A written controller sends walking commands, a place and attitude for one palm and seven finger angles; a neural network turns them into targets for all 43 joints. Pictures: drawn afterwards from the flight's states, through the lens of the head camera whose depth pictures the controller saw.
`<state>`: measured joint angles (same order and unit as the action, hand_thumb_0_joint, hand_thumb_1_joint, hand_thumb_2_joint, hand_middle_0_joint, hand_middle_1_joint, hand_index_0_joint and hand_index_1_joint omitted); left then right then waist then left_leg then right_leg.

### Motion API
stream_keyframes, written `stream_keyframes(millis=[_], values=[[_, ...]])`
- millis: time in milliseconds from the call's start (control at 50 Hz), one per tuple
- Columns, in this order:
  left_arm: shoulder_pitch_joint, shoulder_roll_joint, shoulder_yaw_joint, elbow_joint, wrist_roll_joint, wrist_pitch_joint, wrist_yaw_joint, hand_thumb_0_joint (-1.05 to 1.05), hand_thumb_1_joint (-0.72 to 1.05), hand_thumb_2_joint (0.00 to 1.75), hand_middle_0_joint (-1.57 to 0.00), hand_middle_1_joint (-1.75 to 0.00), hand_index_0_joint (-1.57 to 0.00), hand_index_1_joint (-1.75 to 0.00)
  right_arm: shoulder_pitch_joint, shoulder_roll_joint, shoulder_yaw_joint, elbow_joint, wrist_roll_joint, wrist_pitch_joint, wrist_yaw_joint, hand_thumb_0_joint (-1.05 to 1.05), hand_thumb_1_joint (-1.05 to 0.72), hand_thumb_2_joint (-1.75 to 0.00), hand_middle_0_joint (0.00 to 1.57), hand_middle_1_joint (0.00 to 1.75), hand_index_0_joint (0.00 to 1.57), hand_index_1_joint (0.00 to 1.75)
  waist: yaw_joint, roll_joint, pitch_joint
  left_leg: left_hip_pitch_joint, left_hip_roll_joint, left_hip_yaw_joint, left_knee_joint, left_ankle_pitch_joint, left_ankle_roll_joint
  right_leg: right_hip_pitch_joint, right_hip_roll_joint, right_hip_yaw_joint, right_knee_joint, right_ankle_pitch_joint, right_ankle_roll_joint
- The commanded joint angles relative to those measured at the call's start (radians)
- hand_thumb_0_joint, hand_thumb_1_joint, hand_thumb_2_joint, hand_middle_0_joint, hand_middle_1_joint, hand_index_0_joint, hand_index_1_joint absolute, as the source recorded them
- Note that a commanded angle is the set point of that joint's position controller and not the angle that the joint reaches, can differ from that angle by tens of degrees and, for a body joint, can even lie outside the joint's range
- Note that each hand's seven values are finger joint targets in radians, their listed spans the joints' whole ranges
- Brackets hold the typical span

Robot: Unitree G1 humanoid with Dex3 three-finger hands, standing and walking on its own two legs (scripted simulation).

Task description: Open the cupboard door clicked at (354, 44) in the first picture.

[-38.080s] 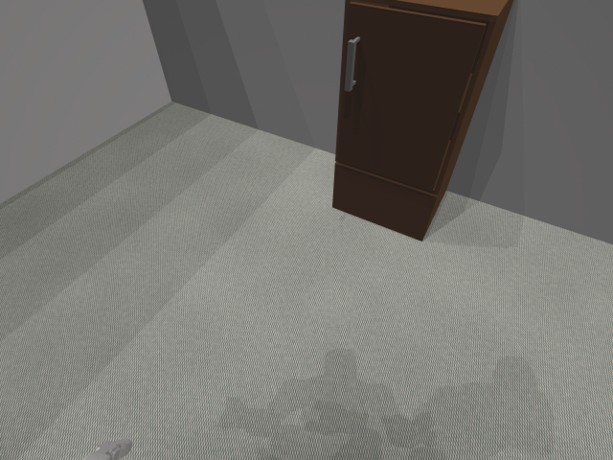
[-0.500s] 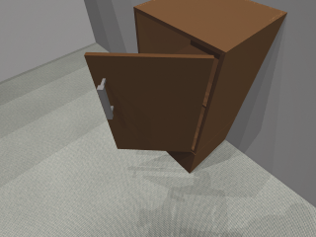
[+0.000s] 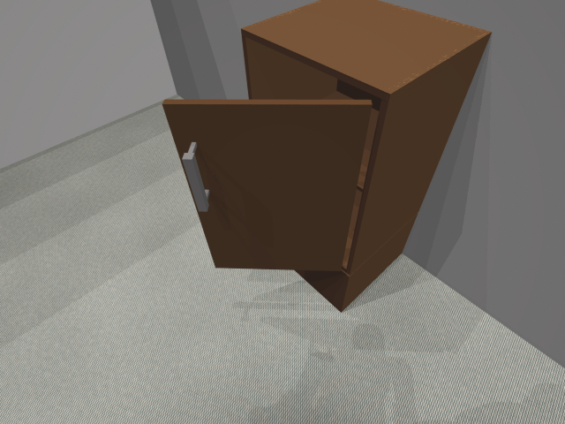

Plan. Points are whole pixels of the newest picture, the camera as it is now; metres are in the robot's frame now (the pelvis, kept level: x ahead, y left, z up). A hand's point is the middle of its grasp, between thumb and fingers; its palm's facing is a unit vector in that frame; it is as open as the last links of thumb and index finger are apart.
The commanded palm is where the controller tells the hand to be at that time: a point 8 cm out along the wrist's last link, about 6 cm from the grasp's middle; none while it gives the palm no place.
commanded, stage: come to a stop and stand still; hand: left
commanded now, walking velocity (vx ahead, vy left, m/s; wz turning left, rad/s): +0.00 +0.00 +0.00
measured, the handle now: (198, 178) +0.62 +0.23 -0.05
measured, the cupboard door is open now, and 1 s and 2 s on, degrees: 45 45 45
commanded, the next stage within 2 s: look again from close up in 0.02 s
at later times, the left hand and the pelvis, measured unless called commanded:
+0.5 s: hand out of the picture +0.04 +0.18 -0.17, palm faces +0.02 -0.98 -0.21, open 7.3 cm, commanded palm none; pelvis +0.04 +0.00 +0.00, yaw +0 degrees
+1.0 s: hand (163, 322) +0.26 +0.19 +0.00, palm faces +0.20 -0.98 -0.05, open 7.7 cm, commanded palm +0.16 +0.25 -0.06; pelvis +0.03 +0.00 -0.02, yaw +2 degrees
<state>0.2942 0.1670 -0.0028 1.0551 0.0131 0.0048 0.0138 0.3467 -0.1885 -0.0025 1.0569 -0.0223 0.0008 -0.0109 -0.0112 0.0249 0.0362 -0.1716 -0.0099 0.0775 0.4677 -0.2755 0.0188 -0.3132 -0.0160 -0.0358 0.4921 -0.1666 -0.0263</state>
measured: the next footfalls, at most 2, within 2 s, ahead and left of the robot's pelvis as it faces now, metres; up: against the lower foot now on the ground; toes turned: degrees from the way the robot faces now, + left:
none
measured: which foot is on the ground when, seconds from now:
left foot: down 0.00-1.00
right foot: down 0.00-1.00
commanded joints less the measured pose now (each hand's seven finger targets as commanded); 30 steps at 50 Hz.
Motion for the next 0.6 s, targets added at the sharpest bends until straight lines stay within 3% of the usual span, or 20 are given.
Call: stream_keyframes(millis=[0, 260, 420, 580], values=[[-0.004, 0.117, 0.025, -0.04, -0.002, -0.027, 0.012, 0.0, 0.9, 0.9, -0.2, -0.3, -0.2, -0.3, 0.053, -0.069, -0.009, -0.02, -0.001, -0.021, -0.005, 0.0, -0.9, -0.9, 0.2, 0.3, 0.2, 0.3, 0.0, -0.05, 0.046, -0.133, 0.088, -0.118, -0.147, -0.153, 0.027, 0.036, -0.088, 0.155, -0.154, -0.301, -0.025], [0.023, 0.08, 0.01, 0.025, -0.006, -0.037, 0.017, 0.0, 0.9, 0.9, -0.2, -0.3, -0.2, -0.3, 0.069, -0.044, 0.003, 0.041, 0.009, -0.039, -0.018, 0.0, -0.9, -0.9, 0.2, 0.3, 0.2, 0.3, 0.009, -0.018, 0.051, -0.11, 0.108, -0.118, -0.15, -0.004, 0.019, 0.109, -0.091, 0.12, -0.095, -0.041, -0.026], [0.016, 0.075, 0.011, 0.033, -0.004, -0.04, 0.021, 0.0, 0.9, 0.9, -0.2, -0.3, -0.2, -0.3, 0.053, -0.046, 0.0, 0.052, 0.011, -0.046, -0.026, 0.0, -0.9, -0.9, 0.2, 0.3, 0.2, 0.3, 0.007, -0.033, 0.005, -0.034, 0.121, -0.107, -0.13, 0.166, 0.02, 0.151, -0.094, 0.094, -0.047, 0.169, -0.022], [0.001, 0.083, 0.017, 0.028, -0.002, -0.037, 0.022, 0.0, 0.9, 0.9, -0.2, -0.3, -0.2, -0.3, 0.019, -0.049, -0.004, 0.056, 0.008, -0.042, -0.029, 0.0, -0.9, -0.9, 0.2, 0.3, 0.2, 0.3, 0.008, -0.032, 0.026, -0.011, 0.121, -0.102, -0.131, 0.176, 0.017, 0.139, -0.094, 0.097, -0.05, 0.183, -0.025]])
